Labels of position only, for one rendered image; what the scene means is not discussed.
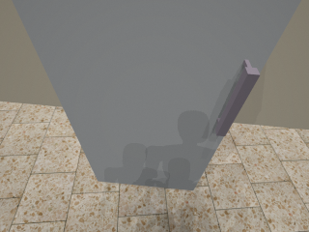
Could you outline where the handle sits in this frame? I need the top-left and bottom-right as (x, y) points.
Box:
(215, 59), (260, 136)

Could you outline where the fridge door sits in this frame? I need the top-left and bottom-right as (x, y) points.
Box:
(12, 0), (301, 190)

